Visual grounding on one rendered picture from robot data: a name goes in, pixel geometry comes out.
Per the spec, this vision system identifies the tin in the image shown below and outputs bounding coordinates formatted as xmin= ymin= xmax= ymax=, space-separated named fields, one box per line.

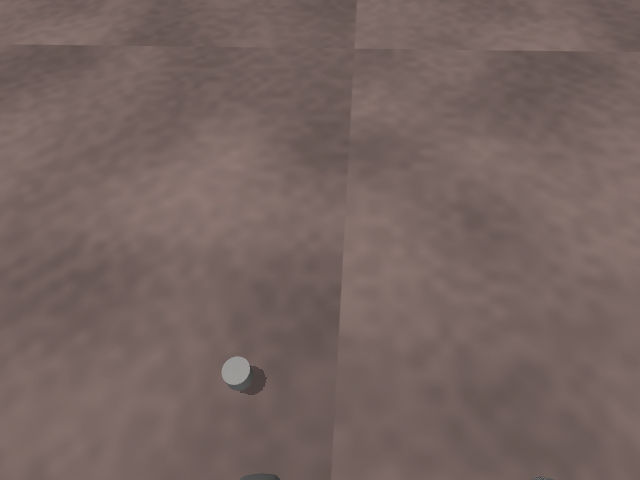
xmin=222 ymin=356 xmax=253 ymax=391

